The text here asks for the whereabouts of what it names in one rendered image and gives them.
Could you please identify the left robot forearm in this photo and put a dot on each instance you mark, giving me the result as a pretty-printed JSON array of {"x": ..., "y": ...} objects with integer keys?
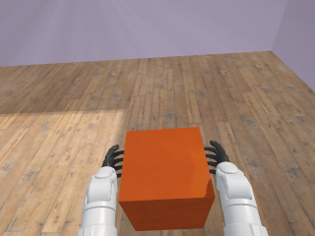
[{"x": 98, "y": 216}]

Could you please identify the robot right hand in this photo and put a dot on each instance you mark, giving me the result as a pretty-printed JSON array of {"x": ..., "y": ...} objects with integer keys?
[{"x": 219, "y": 156}]

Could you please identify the right robot forearm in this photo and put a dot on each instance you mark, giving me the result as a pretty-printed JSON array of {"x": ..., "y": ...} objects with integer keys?
[{"x": 240, "y": 212}]

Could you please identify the carton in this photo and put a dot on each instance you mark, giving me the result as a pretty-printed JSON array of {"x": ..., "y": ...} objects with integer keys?
[{"x": 165, "y": 180}]

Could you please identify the robot left hand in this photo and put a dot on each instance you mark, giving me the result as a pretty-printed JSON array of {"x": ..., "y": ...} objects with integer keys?
[{"x": 109, "y": 160}]

